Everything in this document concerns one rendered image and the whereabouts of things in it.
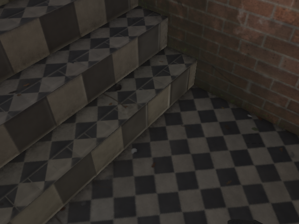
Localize stairs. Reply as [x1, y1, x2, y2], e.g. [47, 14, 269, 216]
[0, 0, 197, 224]

